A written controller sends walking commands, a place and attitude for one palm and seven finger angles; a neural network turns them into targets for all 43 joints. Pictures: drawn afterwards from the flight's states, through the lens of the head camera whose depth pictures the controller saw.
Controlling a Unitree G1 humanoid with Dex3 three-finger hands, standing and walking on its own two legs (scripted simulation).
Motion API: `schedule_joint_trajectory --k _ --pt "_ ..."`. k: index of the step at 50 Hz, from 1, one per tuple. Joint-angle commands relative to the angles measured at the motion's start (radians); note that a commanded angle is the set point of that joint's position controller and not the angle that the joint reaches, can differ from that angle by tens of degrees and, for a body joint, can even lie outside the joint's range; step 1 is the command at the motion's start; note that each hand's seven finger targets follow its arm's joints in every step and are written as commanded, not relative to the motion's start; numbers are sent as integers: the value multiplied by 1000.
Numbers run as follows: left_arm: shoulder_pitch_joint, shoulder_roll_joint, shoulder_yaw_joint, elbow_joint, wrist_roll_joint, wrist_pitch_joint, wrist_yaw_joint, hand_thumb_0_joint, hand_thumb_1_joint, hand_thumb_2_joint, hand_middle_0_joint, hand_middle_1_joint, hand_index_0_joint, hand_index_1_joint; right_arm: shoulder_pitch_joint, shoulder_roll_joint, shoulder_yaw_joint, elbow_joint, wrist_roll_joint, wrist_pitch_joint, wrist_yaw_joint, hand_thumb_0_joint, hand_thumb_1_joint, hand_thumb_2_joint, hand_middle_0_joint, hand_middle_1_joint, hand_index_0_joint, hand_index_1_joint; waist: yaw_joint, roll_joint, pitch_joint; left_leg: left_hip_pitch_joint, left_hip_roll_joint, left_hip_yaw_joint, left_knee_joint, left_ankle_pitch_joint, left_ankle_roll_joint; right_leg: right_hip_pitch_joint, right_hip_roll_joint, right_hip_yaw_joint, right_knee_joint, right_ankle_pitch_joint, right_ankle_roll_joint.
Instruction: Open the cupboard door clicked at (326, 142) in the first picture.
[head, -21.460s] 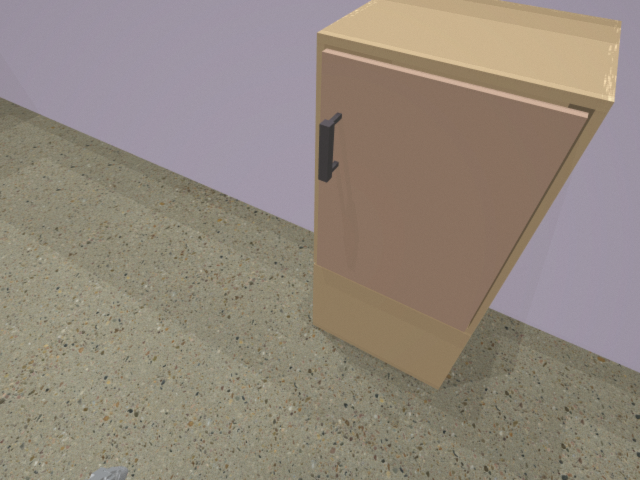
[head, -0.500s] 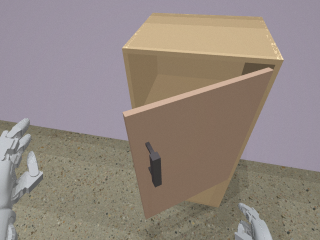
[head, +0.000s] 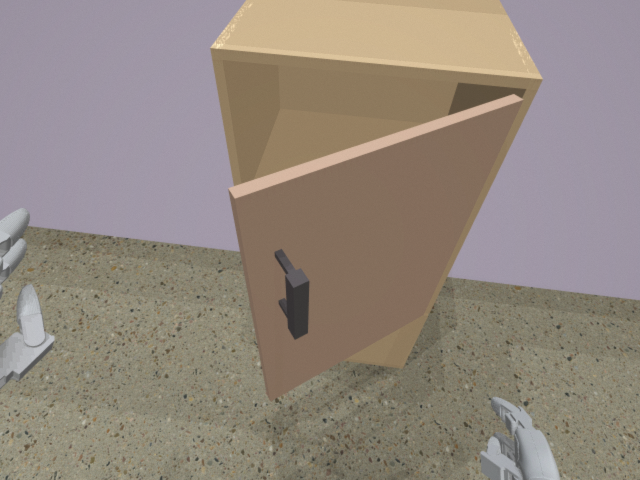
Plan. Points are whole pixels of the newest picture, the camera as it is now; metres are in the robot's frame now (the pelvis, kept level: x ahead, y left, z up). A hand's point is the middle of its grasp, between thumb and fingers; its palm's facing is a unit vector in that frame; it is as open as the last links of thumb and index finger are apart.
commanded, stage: step back with the hand held close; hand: left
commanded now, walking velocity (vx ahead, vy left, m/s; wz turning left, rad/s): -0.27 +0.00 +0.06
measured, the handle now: (290, 295) +0.34 +0.07 +0.04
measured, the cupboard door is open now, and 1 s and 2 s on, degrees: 38 38 38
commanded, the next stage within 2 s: stop stepping back and stand still in 0.70 s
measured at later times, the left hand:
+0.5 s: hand out of the picture +0.07 +0.30 +0.16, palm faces +0.51 -0.72 -0.48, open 7.4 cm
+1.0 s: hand out of the picture -0.01 +0.31 +0.19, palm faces +0.40 -0.83 -0.38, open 7.4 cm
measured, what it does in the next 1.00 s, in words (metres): walks backwards: left foot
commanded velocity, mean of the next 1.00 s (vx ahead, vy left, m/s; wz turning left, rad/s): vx -0.23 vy -0.02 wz -0.03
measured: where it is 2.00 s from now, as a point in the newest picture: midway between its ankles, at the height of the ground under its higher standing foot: outside the picture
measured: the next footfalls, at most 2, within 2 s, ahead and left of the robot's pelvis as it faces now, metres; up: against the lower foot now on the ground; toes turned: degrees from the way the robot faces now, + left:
left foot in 0.66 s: -0.03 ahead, +0.13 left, +0.00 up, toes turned +7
right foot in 1.12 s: -0.36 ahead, -0.01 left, +0.00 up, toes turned -5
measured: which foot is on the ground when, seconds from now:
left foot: down 0.00-0.54, up 0.56-0.64, down 0.66-1.00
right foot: down 0.00-0.68, up 0.70-1.00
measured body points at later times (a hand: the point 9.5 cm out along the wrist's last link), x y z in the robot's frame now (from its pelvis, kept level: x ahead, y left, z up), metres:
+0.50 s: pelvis -0.10 +0.02 -0.01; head -0.08 +0.04 +0.43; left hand +0.04 +0.34 +0.19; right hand +0.10 -0.19 -0.09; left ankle +0.05 +0.08 -0.73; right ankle -0.03 -0.09 -0.73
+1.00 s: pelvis -0.21 +0.05 +0.01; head -0.18 +0.12 +0.46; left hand -0.03 +0.36 +0.21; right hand -0.04 -0.15 -0.05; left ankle -0.08 +0.12 -0.73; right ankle -0.35 -0.09 -0.66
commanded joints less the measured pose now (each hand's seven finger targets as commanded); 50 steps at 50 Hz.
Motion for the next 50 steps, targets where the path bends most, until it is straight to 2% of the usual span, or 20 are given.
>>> schedule_joint_trajectory --k 1,9,13,20,22,24,27,29,31,32,33,34,35,36,39,40,43,45,48,50 --pt "12 157 144 -173 -2 -71 29 0 900 900 -200 -300 -200 -300 -92 -119 -37 -165 -9 -62 -7 0 -900 -900 200 300 200 300 9 97 -139 -43 147 -213 -124 17 4 75 -114 143 -3 161 47" --pt "-78 133 141 -163 35 -90 30 0 900 900 -200 -300 -200 -300 -79 -134 -37 -164 -23 -98 -17 0 -900 -900 200 300 200 300 6 120 -54 -387 227 -331 -331 -539 45 217 -41 81 154 -79 50" --pt "-116 138 143 -192 41 -92 26 0 900 900 -200 -300 -200 -300 -74 -121 -40 -158 -28 -113 -15 0 -900 -900 200 300 200 300 9 110 -75 -402 232 -335 -340 -543 47 243 -25 59 211 -78 43" --pt "-88 135 160 -249 32 -109 22 0 900 900 -200 -300 -200 -300 -75 -121 -51 -138 -32 -133 6 0 -900 -900 200 300 200 300 3 61 -112 -286 193 -269 -244 -492 12 102 -49 139 131 -159 2" --pt "-94 154 175 -263 34 -116 26 0 900 900 -200 -300 -200 -300 -73 -118 -58 -127 -34 -135 8 0 -900 -900 200 300 200 300 1 55 -117 -225 165 -228 -183 -465 -8 17 -77 186 67 -205 -16" --pt "-95 140 151 -253 29 -117 31 0 900 900 -200 -300 -200 -300 -64 -100 -56 -122 -31 -133 12 0 -900 -900 200 300 200 300 -8 -26 -120 -109 114 -177 -55 -375 -37 -139 -142 274 -35 -260 -48" --pt "-118 156 147 -226 33 -134 44 0 900 900 -200 -300 -200 -300 -19 -93 -72 -74 -34 -119 27 0 -900 -900 200 300 200 300 -31 -175 -133 146 15 -102 415 -206 -87 -461 -368 488 -269 -289 -140" --pt "-99 149 127 -203 42 -122 37 0 900 900 -200 -300 -200 -300 -26 -78 -62 -83 -32 -94 33 0 -900 -900 200 300 200 300 -33 -239 -127 121 28 -123 515 -240 -76 -462 -363 378 -233 -217 -105" --pt "-180 178 144 -231 41 -126 36 0 900 900 -200 -300 -200 -300 -53 -77 -40 -98 -34 -94 19 0 -900 -900 200 300 200 300 -35 -132 -16 100 29 -106 179 -231 -73 -439 -257 256 -145 -133 -31" --pt "-216 200 144 -263 39 -137 35 0 900 900 -200 -300 -200 -300 -85 -96 -39 -90 -29 -98 4 0 -900 -900 200 300 200 300 -38 34 36 82 43 -119 -31 -206 -69 -429 -197 211 -21 -146 2" --pt "-212 178 149 -287 35 -151 40 0 900 900 -200 -300 -200 -300 -89 -126 -34 -101 -37 -113 -8 0 -900 -900 200 300 200 300 -25 288 44 -99 201 -319 -240 -202 -5 -305 -70 136 245 -141 37" --pt "-222 171 169 -309 49 -165 50 0 900 900 -200 -300 -200 -300 -81 -114 -41 -98 -57 -143 -8 0 -900 -900 200 300 200 300 -12 470 -16 -226 393 -505 -310 -93 89 -201 5 74 544 -291 64" --pt "-211 186 186 -288 51 -171 53 0 900 900 -200 -300 -200 -300 -41 -70 -47 -67 -66 -173 -8 0 -900 -900 200 300 200 300 -14 343 -46 -190 398 -434 -275 58 113 -209 -2 116 711 -288 60" --pt "-152 183 194 -264 41 -178 43 0 900 900 -200 -300 -200 -300 -47 -78 -58 -59 -58 -185 10 0 -900 -900 200 300 200 300 -10 285 -142 -213 405 -379 -287 -139 88 -121 -3 139 803 -275 62" --pt "-94 140 170 -340 11 -156 31 0 900 900 -200 -300 -200 -300 -58 -91 -74 -70 -50 -190 28 0 -900 -900 200 300 200 300 -9 103 -158 -54 355 -335 -231 -23 81 -242 1 95 802 -260 85" --pt "-85 126 152 -345 9 -146 30 0 900 900 -200 -300 -200 -300 -67 -92 -75 -65 -39 -192 34 0 -900 -900 200 300 200 300 -7 102 -169 -4 332 -293 -235 -23 61 -262 5 67 798 -251 91" --pt "-77 125 141 -406 5 -132 32 0 900 900 -200 -300 -200 -300 -69 -75 -57 -72 -26 -214 42 0 -900 -900 200 300 200 300 -12 201 -193 97 271 -296 -342 -344 5 -249 -3 5 650 -257 96" --pt "-65 134 144 -393 3 -108 40 0 900 900 -200 -300 -200 -300 -65 -69 -46 -64 -31 -219 39 0 -900 -900 200 300 200 300 -7 269 -187 103 230 -268 -440 -478 -68 -160 31 -59 516 -302 82" --pt "-4 148 154 -365 -5 -85 47 0 900 900 -200 -300 -200 -300 -43 -56 -38 -56 -44 -218 26 0 -900 -900 200 300 200 300 1 357 -212 165 172 -192 -502 -446 -187 -31 89 -129 306 -384 51" --pt "28 168 163 -364 -13 -76 46 0 900 900 -200 -300 -200 -300 -31 -44 -34 -51 -49 -215 24 0 -900 -900 200 300 200 300 5 364 -248 216 135 -123 -478 -333 -212 68 107 -158 98 -401 25"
